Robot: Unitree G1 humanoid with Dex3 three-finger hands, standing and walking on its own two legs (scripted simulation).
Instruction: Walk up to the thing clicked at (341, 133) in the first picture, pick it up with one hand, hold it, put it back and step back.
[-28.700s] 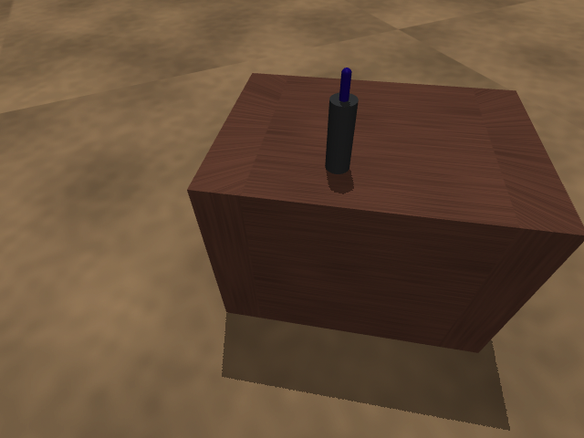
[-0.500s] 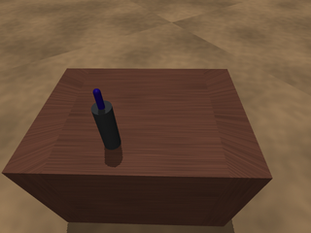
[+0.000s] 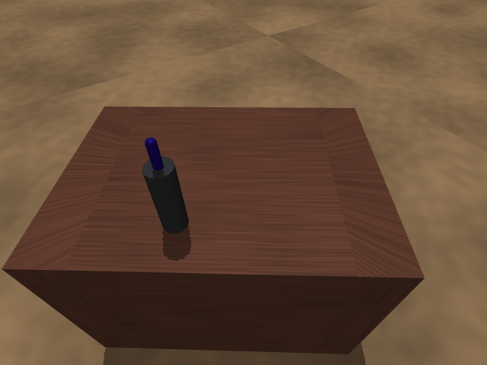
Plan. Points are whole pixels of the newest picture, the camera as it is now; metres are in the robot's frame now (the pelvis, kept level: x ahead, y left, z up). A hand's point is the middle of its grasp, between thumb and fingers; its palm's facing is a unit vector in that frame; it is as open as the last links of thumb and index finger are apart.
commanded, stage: stand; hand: left
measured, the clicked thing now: (164, 187) +0.49 +0.19 +0.00
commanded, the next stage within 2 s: step back in 0.02 s
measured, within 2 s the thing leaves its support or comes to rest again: neither
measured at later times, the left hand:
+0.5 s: hand out of the picture +0.04 +0.27 -0.17, palm faces +0.00 -0.91 -0.42, open 7.4 cm
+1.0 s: hand out of the picture -0.10 +0.27 -0.16, palm faces -0.04 -0.91 -0.40, open 7.4 cm
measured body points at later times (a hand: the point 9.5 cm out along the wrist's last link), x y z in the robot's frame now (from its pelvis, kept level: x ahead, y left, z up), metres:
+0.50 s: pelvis -0.08 +0.00 -0.03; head -0.01 +0.00 +0.42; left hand +0.04 +0.32 -0.14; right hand +0.02 -0.32 -0.15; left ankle -0.13 +0.13 -0.72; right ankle -0.01 -0.13 -0.75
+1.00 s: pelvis -0.19 +0.01 -0.03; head -0.13 -0.01 +0.42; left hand -0.10 +0.32 -0.14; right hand -0.07 -0.30 -0.15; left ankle -0.18 +0.15 -0.70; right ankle -0.18 -0.11 -0.75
